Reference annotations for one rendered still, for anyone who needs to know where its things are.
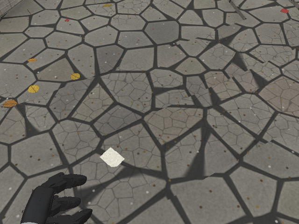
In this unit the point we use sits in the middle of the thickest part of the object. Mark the robot left hand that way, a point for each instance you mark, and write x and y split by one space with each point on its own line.
44 204

